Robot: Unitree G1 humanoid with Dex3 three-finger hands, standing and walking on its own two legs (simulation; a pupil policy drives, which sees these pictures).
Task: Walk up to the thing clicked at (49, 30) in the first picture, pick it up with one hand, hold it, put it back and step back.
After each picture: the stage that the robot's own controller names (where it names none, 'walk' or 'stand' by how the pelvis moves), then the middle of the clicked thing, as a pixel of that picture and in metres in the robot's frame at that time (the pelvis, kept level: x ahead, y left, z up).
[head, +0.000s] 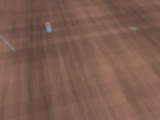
stand; (48, 27) +1.84 +0.45 -0.72
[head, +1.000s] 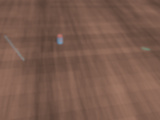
walk; (59, 39) +1.75 +0.22 -0.70
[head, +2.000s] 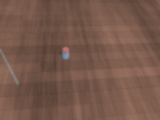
walk; (65, 53) +1.18 +0.10 -0.71
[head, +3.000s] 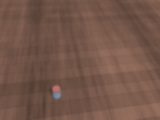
walk; (56, 92) +0.75 +0.18 -0.71
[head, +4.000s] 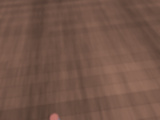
walk; out of the picture +0.53 +0.23 -0.70
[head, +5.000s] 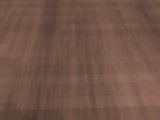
stand; out of the picture +0.43 +0.16 -0.71
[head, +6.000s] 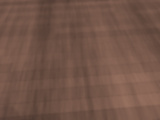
stand; out of the picture +0.41 +0.18 -0.72
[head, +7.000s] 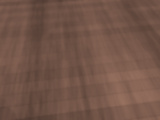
stand; out of the picture +0.40 +0.20 -0.72
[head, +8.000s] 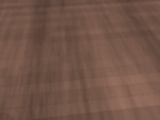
stand; out of the picture +0.40 +0.19 -0.73
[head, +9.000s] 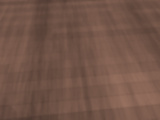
stand; out of the picture +0.40 +0.19 -0.73
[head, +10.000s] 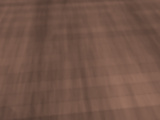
stand; out of the picture +0.40 +0.19 -0.73
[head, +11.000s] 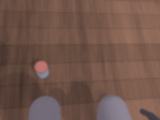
go down; (42, 69) +0.48 +0.18 -0.43
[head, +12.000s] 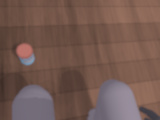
go down; (26, 54) +0.50 +0.21 -0.31
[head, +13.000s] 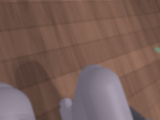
close in; out of the picture +0.48 +0.26 -0.23
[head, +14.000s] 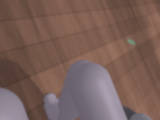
close; out of the picture +0.47 +0.27 -0.23
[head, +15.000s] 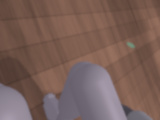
lift; out of the picture +0.45 +0.23 -0.24
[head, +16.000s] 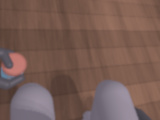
lift; (12, 68) +0.37 +0.23 -0.10
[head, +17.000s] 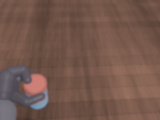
hold; (36, 92) +0.32 +0.16 +0.04
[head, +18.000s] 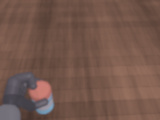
hold; (42, 98) +0.31 +0.15 +0.00
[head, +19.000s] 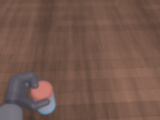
hold; (44, 98) +0.32 +0.14 +0.00
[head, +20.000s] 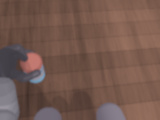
crouch; (33, 68) +0.41 +0.16 -0.09
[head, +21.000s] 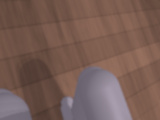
lower; out of the picture +0.46 +0.25 -0.21
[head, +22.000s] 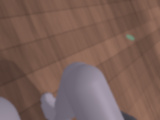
lower; out of the picture +0.44 +0.28 -0.25
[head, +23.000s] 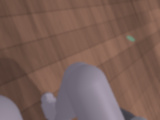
lower; out of the picture +0.44 +0.28 -0.25
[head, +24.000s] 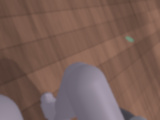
lower; out of the picture +0.44 +0.28 -0.25
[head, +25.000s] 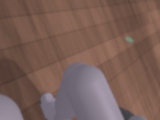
lower; out of the picture +0.44 +0.28 -0.25
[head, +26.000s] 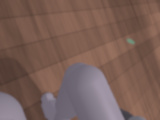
open; out of the picture +0.44 +0.27 -0.26
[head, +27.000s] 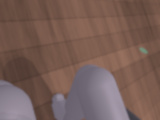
stand; out of the picture +0.45 +0.27 -0.25
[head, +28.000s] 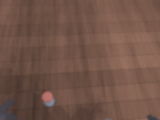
stand; (48, 99) +0.44 +0.19 -0.56
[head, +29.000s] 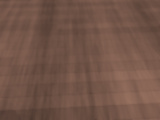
stand; out of the picture +0.42 +0.17 -0.66
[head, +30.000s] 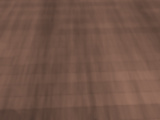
stand; out of the picture +0.42 +0.17 -0.66
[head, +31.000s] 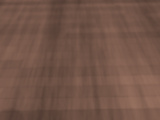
stand; out of the picture +0.42 +0.16 -0.72
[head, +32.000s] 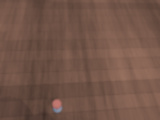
walk; (57, 106) +0.46 +0.13 -0.71
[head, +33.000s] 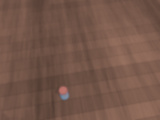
walk; (63, 93) +0.60 +0.17 -0.70
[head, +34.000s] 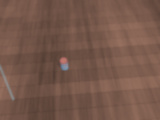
walk; (64, 64) +0.91 +0.19 -0.70
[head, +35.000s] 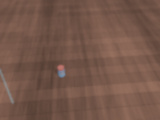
stand; (61, 71) +1.04 +0.21 -0.71
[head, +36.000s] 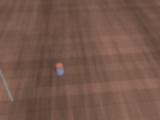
stand; (59, 68) +1.06 +0.22 -0.72
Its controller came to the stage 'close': yes
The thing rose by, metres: 0.70
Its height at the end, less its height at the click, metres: +0.00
